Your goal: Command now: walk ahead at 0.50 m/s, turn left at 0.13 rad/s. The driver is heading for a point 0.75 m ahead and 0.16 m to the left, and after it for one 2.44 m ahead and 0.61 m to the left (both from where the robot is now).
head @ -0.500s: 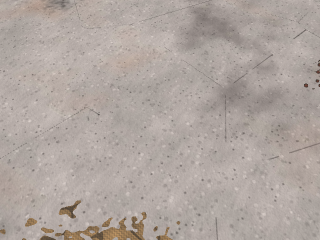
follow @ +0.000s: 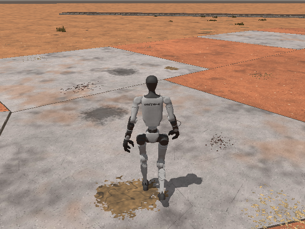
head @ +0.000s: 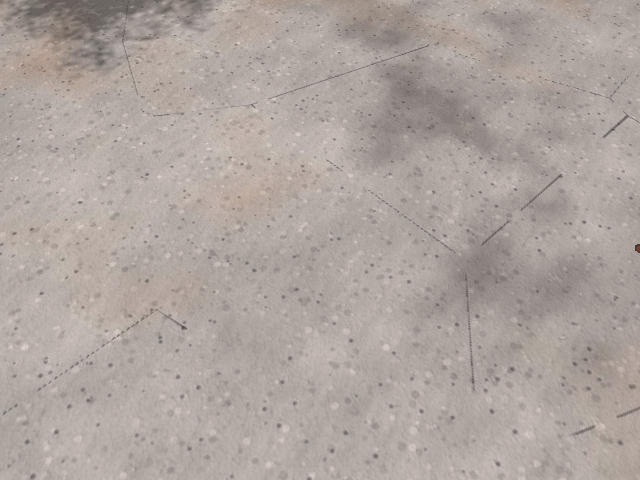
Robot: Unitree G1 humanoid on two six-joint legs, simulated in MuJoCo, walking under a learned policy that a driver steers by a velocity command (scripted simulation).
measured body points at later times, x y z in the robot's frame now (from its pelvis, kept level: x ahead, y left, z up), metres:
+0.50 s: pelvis +0.26 -0.02 +0.00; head +0.29 -0.02 +0.45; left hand +0.41 +0.26 -0.08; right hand +0.31 -0.30 -0.13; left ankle +0.10 +0.07 -0.69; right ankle +0.36 -0.10 -0.73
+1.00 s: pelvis +0.48 +0.09 -0.01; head +0.51 +0.12 +0.44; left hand +0.31 +0.30 -0.15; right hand +0.79 +0.01 -0.09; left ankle +0.53 +0.20 -0.73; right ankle +0.37 -0.10 -0.70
